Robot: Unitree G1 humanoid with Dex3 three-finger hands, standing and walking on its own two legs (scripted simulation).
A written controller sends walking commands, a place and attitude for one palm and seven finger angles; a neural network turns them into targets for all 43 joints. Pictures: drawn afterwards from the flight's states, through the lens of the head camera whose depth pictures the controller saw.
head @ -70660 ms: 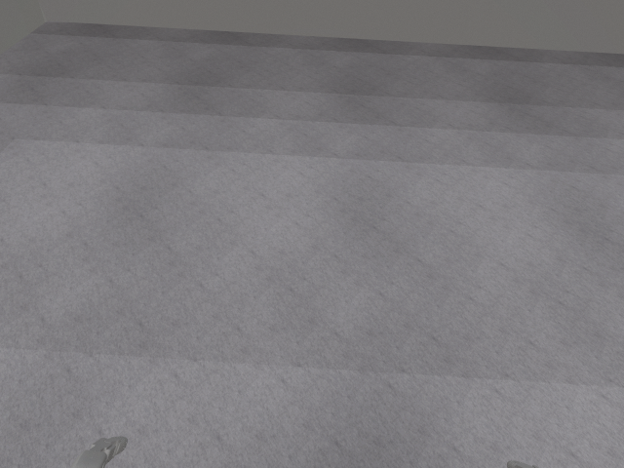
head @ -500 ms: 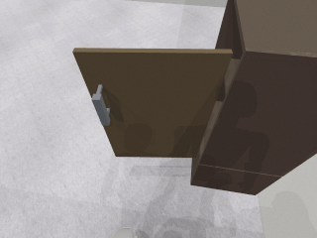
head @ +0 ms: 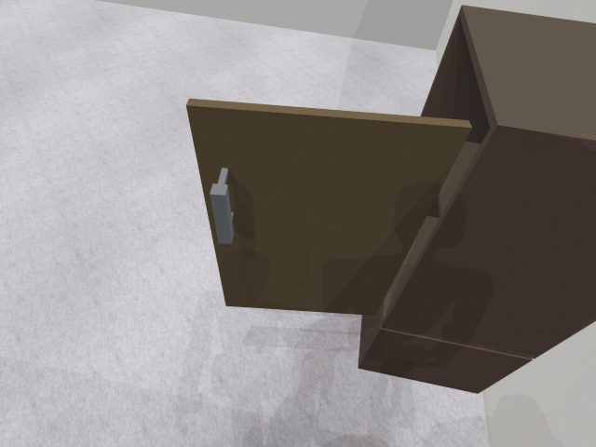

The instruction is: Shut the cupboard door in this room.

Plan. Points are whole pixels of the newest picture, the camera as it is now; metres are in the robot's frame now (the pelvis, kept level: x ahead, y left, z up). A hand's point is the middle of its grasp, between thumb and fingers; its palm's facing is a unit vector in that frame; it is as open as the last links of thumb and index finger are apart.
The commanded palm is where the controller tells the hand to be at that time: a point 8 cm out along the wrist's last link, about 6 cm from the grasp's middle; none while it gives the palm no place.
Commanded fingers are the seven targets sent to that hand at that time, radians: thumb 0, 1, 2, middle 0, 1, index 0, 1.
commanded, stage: come to a stop and stand still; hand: left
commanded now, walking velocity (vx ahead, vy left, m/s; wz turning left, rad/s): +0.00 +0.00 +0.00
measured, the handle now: (225, 206) +0.47 +0.17 +0.02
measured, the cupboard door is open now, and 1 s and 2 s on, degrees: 98 98 98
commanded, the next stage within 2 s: look again from close up in 0.94 s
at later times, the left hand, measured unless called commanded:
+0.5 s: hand out of the picture +0.05 +0.27 -0.17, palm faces -0.03 -0.98 -0.21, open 7.4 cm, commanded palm none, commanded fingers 0.00 0.90 0.90 -0.20 -0.30 -0.20 -0.30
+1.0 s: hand out of the picture +0.02 +0.29 -0.17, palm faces -0.01 -0.99 -0.17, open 7.4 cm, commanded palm none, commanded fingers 0.00 0.90 0.90 -0.20 -0.30 -0.20 -0.30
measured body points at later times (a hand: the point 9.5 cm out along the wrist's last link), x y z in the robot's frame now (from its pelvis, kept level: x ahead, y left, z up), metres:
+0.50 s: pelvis +0.01 +0.08 +0.00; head +0.03 +0.10 +0.45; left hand +0.05 +0.32 -0.16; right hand +0.03 -0.15 -0.15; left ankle +0.01 +0.12 -0.73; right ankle -0.03 -0.06 -0.73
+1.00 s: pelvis +0.01 +0.12 +0.02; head +0.04 +0.14 +0.47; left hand +0.02 +0.34 -0.15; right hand +0.00 -0.10 -0.13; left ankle +0.01 +0.12 -0.73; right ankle -0.05 -0.04 -0.69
